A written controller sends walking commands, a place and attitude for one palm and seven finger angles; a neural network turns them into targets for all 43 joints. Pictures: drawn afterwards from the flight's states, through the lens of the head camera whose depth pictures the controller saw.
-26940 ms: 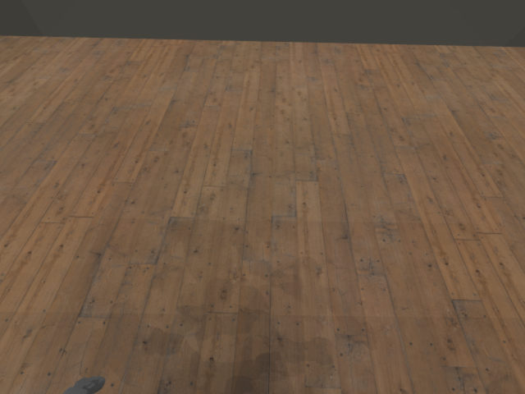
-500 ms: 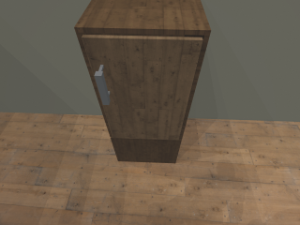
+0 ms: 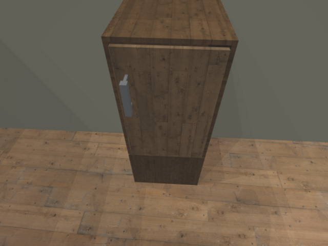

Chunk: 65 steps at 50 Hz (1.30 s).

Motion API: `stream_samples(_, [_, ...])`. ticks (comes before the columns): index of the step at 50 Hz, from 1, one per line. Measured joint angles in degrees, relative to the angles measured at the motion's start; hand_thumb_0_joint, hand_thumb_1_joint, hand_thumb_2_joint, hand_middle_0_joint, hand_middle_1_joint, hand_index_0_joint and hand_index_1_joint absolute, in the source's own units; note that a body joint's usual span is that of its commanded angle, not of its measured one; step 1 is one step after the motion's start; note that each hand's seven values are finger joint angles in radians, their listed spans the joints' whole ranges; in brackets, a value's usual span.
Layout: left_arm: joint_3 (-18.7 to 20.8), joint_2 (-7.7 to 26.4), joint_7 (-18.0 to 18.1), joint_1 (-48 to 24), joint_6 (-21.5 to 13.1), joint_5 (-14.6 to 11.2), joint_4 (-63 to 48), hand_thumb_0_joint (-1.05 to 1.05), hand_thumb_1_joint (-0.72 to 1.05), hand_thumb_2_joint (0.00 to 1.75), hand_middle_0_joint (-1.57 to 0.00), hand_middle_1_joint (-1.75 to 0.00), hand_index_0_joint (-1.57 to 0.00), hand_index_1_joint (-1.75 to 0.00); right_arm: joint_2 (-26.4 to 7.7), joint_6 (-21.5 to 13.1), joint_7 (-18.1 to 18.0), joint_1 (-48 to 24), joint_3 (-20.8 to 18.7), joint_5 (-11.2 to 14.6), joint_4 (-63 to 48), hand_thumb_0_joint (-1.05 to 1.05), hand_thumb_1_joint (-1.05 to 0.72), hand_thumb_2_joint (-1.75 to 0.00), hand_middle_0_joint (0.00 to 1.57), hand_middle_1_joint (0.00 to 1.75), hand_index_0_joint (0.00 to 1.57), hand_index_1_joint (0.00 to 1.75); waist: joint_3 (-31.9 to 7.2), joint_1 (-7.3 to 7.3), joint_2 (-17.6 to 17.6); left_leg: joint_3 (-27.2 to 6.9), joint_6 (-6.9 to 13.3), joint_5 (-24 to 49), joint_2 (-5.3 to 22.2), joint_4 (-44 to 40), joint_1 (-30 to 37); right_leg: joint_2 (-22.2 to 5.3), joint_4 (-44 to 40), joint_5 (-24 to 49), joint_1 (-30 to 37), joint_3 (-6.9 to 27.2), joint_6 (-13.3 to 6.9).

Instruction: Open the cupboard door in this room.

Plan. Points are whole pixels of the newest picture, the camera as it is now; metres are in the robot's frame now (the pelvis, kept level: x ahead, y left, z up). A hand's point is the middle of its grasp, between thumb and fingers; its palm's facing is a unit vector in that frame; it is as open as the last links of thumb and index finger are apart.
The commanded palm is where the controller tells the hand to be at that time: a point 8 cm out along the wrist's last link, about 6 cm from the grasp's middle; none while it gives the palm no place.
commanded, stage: look again from close up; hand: left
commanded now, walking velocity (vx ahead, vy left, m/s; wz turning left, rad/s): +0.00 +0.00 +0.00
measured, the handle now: (127, 95) +0.59 +0.18 +0.02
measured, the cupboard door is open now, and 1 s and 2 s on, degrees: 0 0 0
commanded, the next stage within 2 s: shuffle to correct the standing spot in 0.20 s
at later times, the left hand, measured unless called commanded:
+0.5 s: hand out of the picture +0.02 +0.16 -0.17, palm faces -0.01 -0.98 -0.19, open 7.4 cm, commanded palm none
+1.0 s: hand out of the picture +0.05 +0.17 -0.18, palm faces +0.03 -0.97 -0.24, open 7.4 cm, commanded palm none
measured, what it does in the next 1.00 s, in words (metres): stands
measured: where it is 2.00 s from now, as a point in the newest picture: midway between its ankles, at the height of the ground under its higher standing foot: outside the picture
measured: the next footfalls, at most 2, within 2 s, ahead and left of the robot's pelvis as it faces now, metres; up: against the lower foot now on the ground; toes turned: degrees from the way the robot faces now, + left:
none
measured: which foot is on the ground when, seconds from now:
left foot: down 0.00-1.00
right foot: down 0.00-1.00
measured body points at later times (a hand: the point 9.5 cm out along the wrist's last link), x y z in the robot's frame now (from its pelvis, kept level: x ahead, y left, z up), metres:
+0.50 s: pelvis +0.02 -0.01 +0.00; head +0.03 -0.02 +0.45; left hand +0.02 +0.21 -0.16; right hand -0.02 -0.22 -0.17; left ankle -0.03 +0.09 -0.74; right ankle +0.01 -0.13 -0.73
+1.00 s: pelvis +0.02 -0.01 -0.01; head +0.06 -0.02 +0.44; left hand +0.05 +0.22 -0.16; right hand +0.09 -0.25 -0.16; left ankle -0.01 +0.10 -0.74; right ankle +0.01 -0.13 -0.74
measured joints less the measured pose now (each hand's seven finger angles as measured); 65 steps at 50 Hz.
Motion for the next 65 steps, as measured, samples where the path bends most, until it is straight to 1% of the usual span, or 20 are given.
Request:
stream_samples(5, [-0.1, 0.2, -0.3, 0.6, -0.1, 0.0, 0.1, 0.01, 0.91, 0.9, -0.2, -0.3, -0.2, -0.3, 0.1, -0.1, 0.2, 1.3, 0.7, 0.0, 1.0, 0.01, -0.94, -0.89, 0.2, 0.3, 0.2, 0.3, -0.2, 0.07, -0.1, 0.5, 0.5, 1.5, -1.0, -2.5, 0.6, -0.9, -1.0, 0.8, -0.1, 0.5, 0.5])
stream_samples(11, [-0.1, 0.3, -0.3, 0.4, -0.2, -0.1, 0.6, 0.01, 0.91, 0.9, -0.2, -0.3, -0.2, -0.3, 0.9, -0.4, 0.3, 2.6, 1.3, 0.1, 2.9, 0.01, -0.92, -0.89, 0.2, 0.3, 0.2, 0.3, 0.4, -0.23, -0.1, 0.7, 0.6, 2.2, -1.4, -3.7, 0.8, -1.1, -1.5, 1.1, -0.3, 0.8, 0.6])
stream_samples(17, [0.0, -0.1, -0.1, -0.4, -0.4, -0.2, 1.0, 0.01, 0.91, 0.9, -0.2, -0.3, -0.2, -0.29, 1.9, -0.6, 0.2, 3.4, 1.5, 0.2, 4.7, 0.01, -0.91, -0.89, 0.2, 0.3, 0.2, 0.3, 1.0, -0.55, -0.1, 0.8, 0.4, 1.9, -1.3, -3.8, 1.2, -1.1, -1.0, 0.6, -0.3, 0.8, 0.5])
stream_samples(21, [0.4, -0.4, -0.2, -0.5, -0.1, 0.1, 0.9, 0.01, 0.91, 0.9, -0.2, -0.3, -0.2, -0.29, 2.6, -0.4, 0.1, 3.9, 1.3, -0.1, 5.4, 0.01, -0.91, -0.9, 0.2, 0.3, 0.2, 0.3, 0.7, -0.78, -0.5, 1.0, 0.2, 0.8, -1.1, -2.6, 1.3, -0.9, 1.1, -1.0, -0.8, 1.1, 0.0])
stream_samples(25, [1.0, -0.7, -0.9, 0.1, 0.4, 0.7, 0.3, 0.01, 0.91, 0.9, -0.2, -0.3, -0.2, -0.29, 3.1, 0.0, 0.1, 5.0, 0.6, -0.5, 5.1, 0.01, -0.9, -0.89, 0.2, 0.3, 0.2, 0.3, 0.2, -1.13, -0.6, 1.2, -0.4, -1.3, -0.3, -0.5, 0.8, -0.3, 4.1, -3.5, -1.8, 1.3, -1.1])
stream_samples(27, [1.3, -0.9, -1.0, 0.3, 0.2, 0.8, 0.1, 0.01, 0.91, 0.9, -0.2, -0.3, -0.2, -0.29, 3.0, -0.1, 0.0, 5.5, 0.3, -0.5, 5.0, 0.01, -0.9, -0.89, 0.2, 0.3, 0.2, 0.3, 0.2, -1.29, -0.2, 1.0, -1.0, -2.5, 0.4, 0.8, 0.4, 0.4, 5.0, -4.4, -2.0, 1.1, -1.1])
stream_samples(29, [1.4, -1.1, -0.8, 0.5, -0.5, 0.7, 0.0, 0.01, 0.91, 0.9, -0.2, -0.3, -0.2, -0.29, 2.8, -0.2, -0.2, 5.6, 0.3, -0.3, 5.1, 0.01, -0.9, -0.89, 0.2, 0.3, 0.2, 0.3, 0.3, -1.38, 0.4, 0.5, -1.5, -3.7, 1.3, 2.4, -0.2, 1.2, 5.5, -5.3, -2.0, 0.5, -1.5])
stream_samples(32, [1.3, -1.4, -0.1, 0.5, -1.9, 0.2, 0.2, 0.01, 0.92, 0.9, -0.2, -0.3, -0.2, -0.3, 2.6, 0.1, -0.4, 5.0, 0.4, 0.1, 5.5, 0.01, -0.9, -0.9, 0.2, 0.3, 0.2, 0.3, 0.6, -1.54, 0.7, -0.5, -1.6, -4.4, 2.3, 5.1, -1.5, 1.9, 5.3, -6.0, -1.5, -0.8, -2.3])
stream_samples(34, [1.1, -1.4, 0.3, 0.4, -1.9, 0.1, 0.5, 0.02, 0.92, 0.9, -0.2, -0.3, -0.2, -0.3, 2.5, 0.2, -0.5, 4.0, 0.2, 0.5, 5.7, 0.01, -0.9, -0.9, 0.2, 0.3, 0.2, 0.3, 0.8, -1.35, 0.4, -0.8, -2.2, -4.8, 2.5, 4.2, -1.0, 2.0, 4.8, -6.1, -1.1, -1.3, -2.5])
stream_samples(36, [1.1, -1.2, 0.6, 0.0, -1.4, -0.1, 0.6, 0.02, 0.93, 0.9, -0.2, -0.3, -0.2, -0.3, 2.6, 0.1, -0.7, 2.8, 0.0, 0.8, 5.6, 0.01, -0.9, -0.9, 0.2, 0.3, 0.2, 0.3, 1.0, -1.03, -0.4, -0.8, -3.0, -4.5, 2.1, 2.0, -0.1, 1.7, 4.5, -6.0, -1.1, -1.2, -2.3])
stream_samples(39, [1.3, -0.7, 0.9, -0.9, -0.7, -0.4, 0.0, 0.02, 0.93, 0.9, -0.2, -0.3, -0.21, -0.3, 2.5, 0.2, -1.0, 0.7, -0.3, 0.8, 4.7, 0.01, -0.9, -0.9, 0.2, 0.3, 0.2, 0.3, 1.8, -0.15, -1.2, -0.1, -2.6, -2.6, 1.6, 0.9, 0.1, 1.3, 4.5, -4.9, -1.5, -0.7, -2.1])
stream_samples(43, [1.6, 0.1, 1.0, -1.7, -0.3, -0.2, -1.6, 0.02, 0.92, 0.9, -0.2, -0.3, -0.21, -0.3, 1.4, 0.7, -1.1, -1.5, -0.9, 0.6, 2.9, 0.01, -0.92, -0.9, 0.2, 0.3, 0.2, 0.3, 1.9, 0.29, -1.6, 0.6, -2.3, -2.1, 1.1, 1.0, -0.6, 0.7, 4.1, -5.2, -2.0, -0.1, -1.8])
stream_samples(45, [1.6, 0.4, 1.0, -2.4, 0.0, -0.1, -2.1, 0.02, 0.92, 0.9, -0.2, -0.3, -0.21, -0.3, 0.9, 0.7, -1.0, -2.5, -1.1, 0.5, 2.3, 0.01, -0.92, -0.9, 0.2, 0.3, 0.2, 0.3, 1.9, 0.16, -1.3, 0.5, -2.1, -2.9, 1.1, 0.4, -0.5, 0.7, 4.4, -5.2, -2.3, -0.3, -1.7])
stream_samples(48, [1.5, 0.4, 1.7, -2.7, -1.3, 0.1, -3.6, 0.01, 0.91, 0.9, -0.2, -0.3, -0.21, -0.3, 0.0, 1.3, 0.1, -3.7, -1.5, 0.9, -0.3, 0.01, -0.91, -0.9, 0.2, 0.3, 0.2, 0.3, 1.9, 0.02, -0.2, -0.5, -1.8, -3.6, 1.8, 6.4, -4.4, 1.4, 3.7, -3.9, -2.7, -0.7, -1.5])
stream_samples(49, [1.4, 0.5, 1.8, -2.6, -1.6, 0.3, -4.3, 0.01, 0.91, 0.9, -0.2, -0.3, -0.21, -0.3, -0.3, 1.4, 0.3, -4.0, -1.6, 1.0, -1.4, 0.01, -0.91, -0.9, 0.2, 0.3, 0.2, 0.3, 1.9, -0.09, 0.0, -0.9, -1.6, -4.3, 1.7, 6.9, -5.0, 1.5, 3.7, -3.6, -2.7, -0.7, -1.5])
stream_samples(51, [1.1, 0.8, 1.7, -2.4, -1.5, 0.2, -5.0, 0.01, 0.91, 0.9, -0.2, -0.3, -0.21, -0.3, -0.4, 1.0, 0.5, -4.3, -1.8, 0.9, -3.0, 0.01, -0.91, -0.9, 0.2, 0.3, 0.2, 0.3, 1.9, -0.45, 0.0, -0.9, -1.2, -1.5, 1.3, 4.5, -4.5, 1.0, 4.8, -3.8, -2.5, -0.5, -1.0])
stream_samples(55, [0.7, 1.1, 1.3, -2.9, 0.1, 0.0, -5.2, 0.01, 0.91, 0.9, -0.2, -0.3, -0.21, -0.3, -0.1, 0.5, 0.7, -3.6, -1.0, 0.2, -4.1, 0.01, -0.91, -0.9, 0.2, 0.3, 0.2, 0.3, 0.6, -0.05, 0.0, 0.0, 0.1, -1.1, 0.0, 4.2, -2.9, -0.1, 4.0, -3.1, -0.9, 0.5, 0.2])
stream_samples(59, [0.3, 1.6, 0.6, -2.8, 0.4, 0.0, -5.6, 0.01, 0.91, 0.9, -0.2, -0.3, -0.2, -0.3, 0.7, 0.6, 0.8, -2.9, -0.2, 0.2, -4.0, 0.0, -0.91, -0.9, 0.2, 0.3, 0.2, 0.3, -0.4, 0.09, 0.3, 0.7, 0.8, 0.6, -0.6, 1.7, -1.9, -0.7, 1.9, -1.3, -0.2, 1.2, 0.6])
stream_samples(65, [0.0, 1.9, -0.1, -1.7, 0.5, 0.2, -5.2, 0.01, 0.9, 0.9, -0.2, -0.3, -0.2, -0.3, -0.3, 0.3, 1.0, -1.2, -0.1, -0.1, -3.0, -0.01, -0.93, -0.89, 0.2, 0.3, 0.2, 0.3, -1.0, -0.45, 0.2, 1.5, 1.4, 3.3, -1.6, -1.8, -1.8, -1.4, -0.4, 0.9, -0.8, 1.9, 0.8])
